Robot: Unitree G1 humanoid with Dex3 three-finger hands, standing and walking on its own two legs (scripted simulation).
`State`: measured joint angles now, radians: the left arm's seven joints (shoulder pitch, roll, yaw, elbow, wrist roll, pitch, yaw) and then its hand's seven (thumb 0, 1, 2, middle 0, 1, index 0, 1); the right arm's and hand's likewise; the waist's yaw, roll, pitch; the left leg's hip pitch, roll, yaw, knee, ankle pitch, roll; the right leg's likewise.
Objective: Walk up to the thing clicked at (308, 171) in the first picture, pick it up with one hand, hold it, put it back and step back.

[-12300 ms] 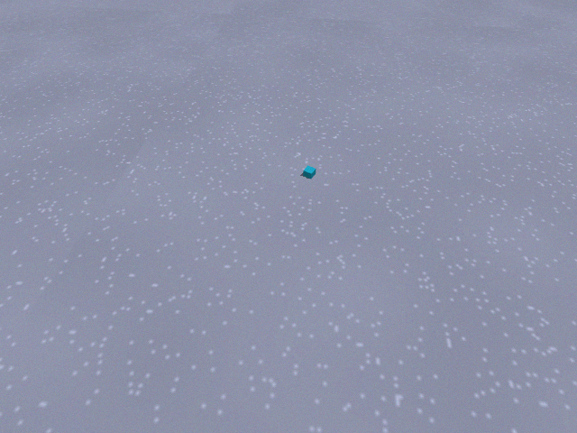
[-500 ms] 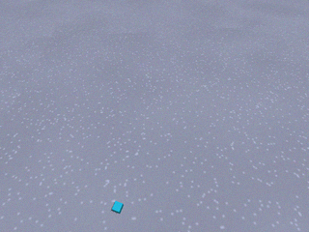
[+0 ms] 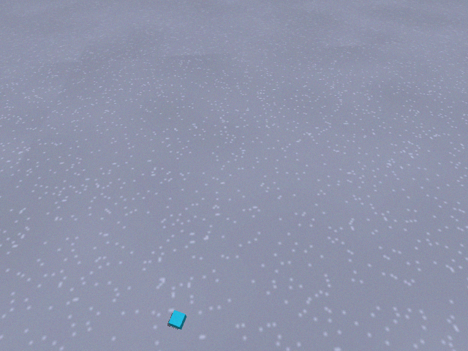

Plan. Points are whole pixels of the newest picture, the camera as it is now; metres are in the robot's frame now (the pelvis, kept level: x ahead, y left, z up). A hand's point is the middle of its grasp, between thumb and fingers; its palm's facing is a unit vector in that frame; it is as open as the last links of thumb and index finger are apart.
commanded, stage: stand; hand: left
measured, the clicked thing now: (177, 319) +0.38 +0.26 -0.76
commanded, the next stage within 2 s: walk up in 0.86 s
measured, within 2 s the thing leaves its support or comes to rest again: neither
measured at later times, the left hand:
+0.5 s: hand out of the picture +0.11 +0.26 -0.16, palm faces -0.02 -0.94 -0.34, open 7.3 cm
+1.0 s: hand out of the picture +0.09 +0.27 -0.16, palm faces +0.01 -0.93 -0.36, open 7.3 cm
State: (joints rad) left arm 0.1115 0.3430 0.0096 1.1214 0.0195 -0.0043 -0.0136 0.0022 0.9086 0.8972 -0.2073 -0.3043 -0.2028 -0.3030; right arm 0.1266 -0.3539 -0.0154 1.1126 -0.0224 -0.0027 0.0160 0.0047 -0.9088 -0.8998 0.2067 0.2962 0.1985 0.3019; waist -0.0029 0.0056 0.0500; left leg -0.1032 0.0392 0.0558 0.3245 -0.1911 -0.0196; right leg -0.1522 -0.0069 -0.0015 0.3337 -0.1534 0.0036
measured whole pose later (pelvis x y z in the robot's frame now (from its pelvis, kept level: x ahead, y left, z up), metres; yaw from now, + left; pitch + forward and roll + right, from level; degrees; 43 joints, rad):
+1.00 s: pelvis +0.00 +0.01 -0.01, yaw +1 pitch -1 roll +0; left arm 0.08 0.38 0.04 1.04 -0.01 0.02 0.00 0.00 0.91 0.90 -0.21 -0.30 -0.20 -0.30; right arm 0.07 -0.37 -0.03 1.05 0.01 0.03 0.01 0.00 -0.91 -0.90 0.21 0.30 0.20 0.30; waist 0.00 -0.01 0.13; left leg -0.17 0.03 0.04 0.44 -0.25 -0.01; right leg -0.20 -0.02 -0.01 0.43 -0.20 0.01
